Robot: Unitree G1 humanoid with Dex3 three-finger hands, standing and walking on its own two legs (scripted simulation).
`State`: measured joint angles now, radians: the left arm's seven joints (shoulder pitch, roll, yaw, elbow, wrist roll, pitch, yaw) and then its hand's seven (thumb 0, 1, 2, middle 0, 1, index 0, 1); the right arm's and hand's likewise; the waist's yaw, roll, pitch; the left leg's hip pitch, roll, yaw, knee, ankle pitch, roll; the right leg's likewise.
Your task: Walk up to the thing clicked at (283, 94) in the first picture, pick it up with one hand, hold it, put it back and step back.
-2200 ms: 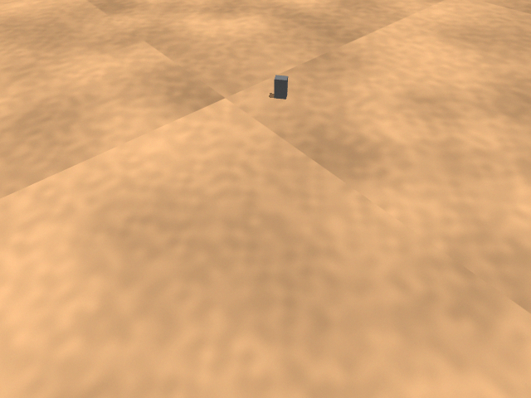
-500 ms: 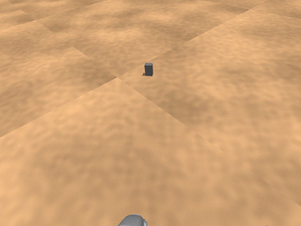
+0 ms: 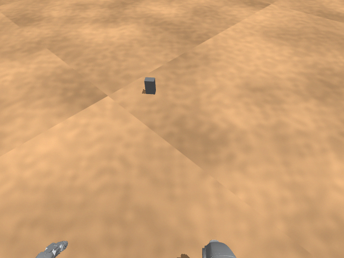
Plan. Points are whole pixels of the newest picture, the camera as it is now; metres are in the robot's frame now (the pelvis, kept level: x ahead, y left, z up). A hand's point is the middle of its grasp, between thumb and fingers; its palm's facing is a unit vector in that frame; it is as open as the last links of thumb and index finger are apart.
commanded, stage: walk up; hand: left
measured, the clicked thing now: (150, 85) +1.59 +0.22 -0.70
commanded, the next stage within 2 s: none
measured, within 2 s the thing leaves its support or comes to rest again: neither
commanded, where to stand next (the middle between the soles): +1.25 +0.04 m, yaw -2 degrees
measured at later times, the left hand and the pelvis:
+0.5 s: hand (96, 207) +0.28 +0.24 -0.13, palm faces +0.01 -0.92 -0.38, open 7.4 cm; pelvis +0.28 -0.04 +0.00, yaw +1 degrees
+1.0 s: hand (111, 117) +0.64 +0.27 -0.13, palm faces -0.11 -0.93 -0.36, open 7.4 cm; pelvis +0.52 +0.00 +0.00, yaw -1 degrees
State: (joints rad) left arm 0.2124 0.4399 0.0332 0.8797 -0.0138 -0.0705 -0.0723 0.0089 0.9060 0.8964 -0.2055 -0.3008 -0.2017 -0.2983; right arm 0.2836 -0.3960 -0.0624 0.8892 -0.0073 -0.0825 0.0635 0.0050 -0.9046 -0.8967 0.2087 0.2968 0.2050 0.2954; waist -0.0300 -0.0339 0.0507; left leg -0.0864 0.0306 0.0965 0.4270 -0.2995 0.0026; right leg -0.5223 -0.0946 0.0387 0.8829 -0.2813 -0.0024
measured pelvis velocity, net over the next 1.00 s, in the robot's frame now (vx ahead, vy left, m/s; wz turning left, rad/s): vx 0.52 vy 0.00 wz -0.02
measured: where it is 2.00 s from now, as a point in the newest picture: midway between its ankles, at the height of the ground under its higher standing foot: (172, 148)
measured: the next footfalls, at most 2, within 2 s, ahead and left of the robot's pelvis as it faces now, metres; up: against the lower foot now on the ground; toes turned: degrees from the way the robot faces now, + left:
right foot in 0.12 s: +0.27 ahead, -0.17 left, +0.00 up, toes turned -5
left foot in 0.58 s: +0.49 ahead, +0.11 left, +0.00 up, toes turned +6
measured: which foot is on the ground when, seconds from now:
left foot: down 0.00-0.16, up 0.18-0.56, down 0.58-1.00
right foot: up 0.00-0.10, down 0.12-0.62, up 0.64-1.00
